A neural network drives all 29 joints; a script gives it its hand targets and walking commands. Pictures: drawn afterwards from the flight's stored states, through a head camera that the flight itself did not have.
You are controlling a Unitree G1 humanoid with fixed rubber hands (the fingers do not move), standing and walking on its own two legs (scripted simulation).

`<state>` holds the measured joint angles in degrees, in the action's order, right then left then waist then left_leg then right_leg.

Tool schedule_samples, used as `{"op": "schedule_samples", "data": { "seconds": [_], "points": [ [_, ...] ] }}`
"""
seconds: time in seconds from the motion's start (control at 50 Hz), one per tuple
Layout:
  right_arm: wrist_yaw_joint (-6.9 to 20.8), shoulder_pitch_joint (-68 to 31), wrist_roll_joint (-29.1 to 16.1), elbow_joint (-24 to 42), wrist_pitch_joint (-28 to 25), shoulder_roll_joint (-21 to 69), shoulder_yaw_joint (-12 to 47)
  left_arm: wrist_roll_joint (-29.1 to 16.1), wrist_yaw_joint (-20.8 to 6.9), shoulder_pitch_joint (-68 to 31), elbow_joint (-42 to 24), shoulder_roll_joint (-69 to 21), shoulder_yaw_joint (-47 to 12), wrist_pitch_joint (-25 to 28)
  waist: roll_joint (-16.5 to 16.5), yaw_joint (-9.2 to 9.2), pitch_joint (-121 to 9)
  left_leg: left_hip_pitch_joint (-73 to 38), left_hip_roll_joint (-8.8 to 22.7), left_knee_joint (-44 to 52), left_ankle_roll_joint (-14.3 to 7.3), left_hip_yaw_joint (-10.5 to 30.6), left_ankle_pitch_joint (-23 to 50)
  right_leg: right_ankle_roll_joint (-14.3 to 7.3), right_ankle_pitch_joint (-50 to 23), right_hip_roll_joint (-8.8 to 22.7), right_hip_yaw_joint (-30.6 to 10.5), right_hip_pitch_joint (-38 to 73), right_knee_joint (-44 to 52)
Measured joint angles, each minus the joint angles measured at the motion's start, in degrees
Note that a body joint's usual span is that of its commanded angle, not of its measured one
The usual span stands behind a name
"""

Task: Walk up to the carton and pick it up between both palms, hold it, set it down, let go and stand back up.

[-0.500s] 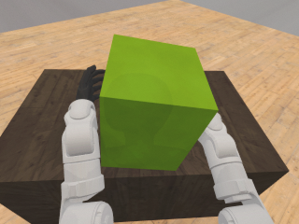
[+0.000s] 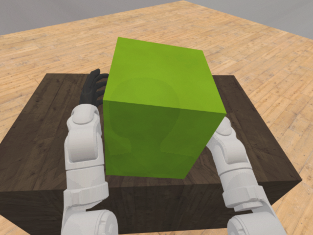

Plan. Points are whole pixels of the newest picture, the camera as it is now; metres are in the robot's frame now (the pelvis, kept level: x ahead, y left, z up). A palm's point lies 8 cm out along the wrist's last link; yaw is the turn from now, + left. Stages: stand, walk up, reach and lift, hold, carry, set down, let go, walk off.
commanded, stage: hold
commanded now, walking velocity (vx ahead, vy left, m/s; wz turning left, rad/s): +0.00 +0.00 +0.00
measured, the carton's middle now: (153, 113) +0.36 +0.01 +0.16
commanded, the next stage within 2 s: none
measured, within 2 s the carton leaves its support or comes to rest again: neither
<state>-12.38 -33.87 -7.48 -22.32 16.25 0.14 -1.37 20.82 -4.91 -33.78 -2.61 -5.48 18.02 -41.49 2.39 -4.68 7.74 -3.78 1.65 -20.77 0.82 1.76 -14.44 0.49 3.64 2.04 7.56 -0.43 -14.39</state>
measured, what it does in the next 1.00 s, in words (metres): stands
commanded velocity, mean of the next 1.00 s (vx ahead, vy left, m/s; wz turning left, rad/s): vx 0.00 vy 0.00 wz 0.00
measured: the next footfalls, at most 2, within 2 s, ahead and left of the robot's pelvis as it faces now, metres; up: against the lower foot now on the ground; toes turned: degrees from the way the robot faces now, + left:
none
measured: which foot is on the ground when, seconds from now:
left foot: down 0.00-1.00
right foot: down 0.00-1.00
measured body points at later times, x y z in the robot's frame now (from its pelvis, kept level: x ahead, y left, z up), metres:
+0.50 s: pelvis +0.00 +0.00 +0.00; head -0.01 +0.02 +0.45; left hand +0.37 +0.15 +0.19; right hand +0.37 -0.14 +0.17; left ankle -0.02 +0.13 -0.75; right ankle +0.06 -0.13 -0.75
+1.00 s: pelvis +0.00 +0.00 +0.00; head -0.02 +0.02 +0.45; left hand +0.37 +0.15 +0.19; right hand +0.37 -0.14 +0.17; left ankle -0.02 +0.13 -0.75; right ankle +0.06 -0.13 -0.75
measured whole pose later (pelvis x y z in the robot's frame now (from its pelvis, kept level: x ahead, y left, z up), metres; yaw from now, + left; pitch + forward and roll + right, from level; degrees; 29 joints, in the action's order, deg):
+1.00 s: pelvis +0.00 +0.00 +0.00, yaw -1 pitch -10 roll -1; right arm -12.2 -33.9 -7.5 -22.7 16.6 -0.2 -1.4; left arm 21.2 -4.8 -34.2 -1.8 -6.1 18.4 -42.0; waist 2.3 -4.0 7.5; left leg -4.3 1.5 -20.5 0.6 1.0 -14.4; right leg 0.7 3.5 2.2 6.8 -0.5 -14.5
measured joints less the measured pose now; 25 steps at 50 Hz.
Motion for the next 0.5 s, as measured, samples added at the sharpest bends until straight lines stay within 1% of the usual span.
{"op": "schedule_samples", "data": {
  "seconds": [0.12, 0.2, 0.28, 0.38, 0.5],
  "points": [
    [-0.3, 0.9, -1.0, 1.5, -0.2, -0.6, 0.8, 0.0, 0.1, 0.9, -1.7, -0.2, -0.8, -0.1, 0.1, -0.18, 0.3, -0.1, 0.0, -0.3, -0.1, -0.2, -0.2, 0.1, -0.1, 0.0, -0.3, 0.1, 0.0],
    [0.3, 0.1, 0.1, -0.2, -0.1, -0.1, -0.6, 0.4, 0.2, -0.7, 0.4, -0.5, 0.0, -0.3, 0.4, 0.34, 0.2, 0.1, -0.2, 0.1, -0.2, -0.6, 0.0, 0.1, 0.1, 0.2, -0.6, -0.6, -0.6],
    [0.4, 0.2, -0.1, 0.1, -0.6, -0.4, -0.2, 0.2, 0.5, -0.7, -0.3, -0.3, -0.5, -0.5, 0.2, 0.79, 0.0, 0.6, -0.2, 0.1, -0.1, -0.6, 0.2, 0.1, -0.1, 0.1, -0.6, -1.1, -0.5],
    [0.3, -0.3, -0.2, -0.2, -0.7, -0.4, 0.0, 0.3, 0.5, -0.4, -0.6, -0.1, -0.5, -0.3, 0.0, 0.64, 0.3, 0.3, 0.0, 0.0, 0.0, -0.4, 0.0, 0.0, 0.0, -0.1, -0.4, -0.5, -0.1],
    [-0.2, 0.7, -1.3, 1.8, 0.0, -0.5, 0.9, -0.5, 0.5, 1.3, -2.4, -0.2, -0.6, -0.5, 0.1, 0.02, 0.2, 0.0, 0.1, 0.0, 0.1, 0.0, -0.1, 0.0, 0.1, -0.1, 0.0, 0.0, 0.0]
  ]
}}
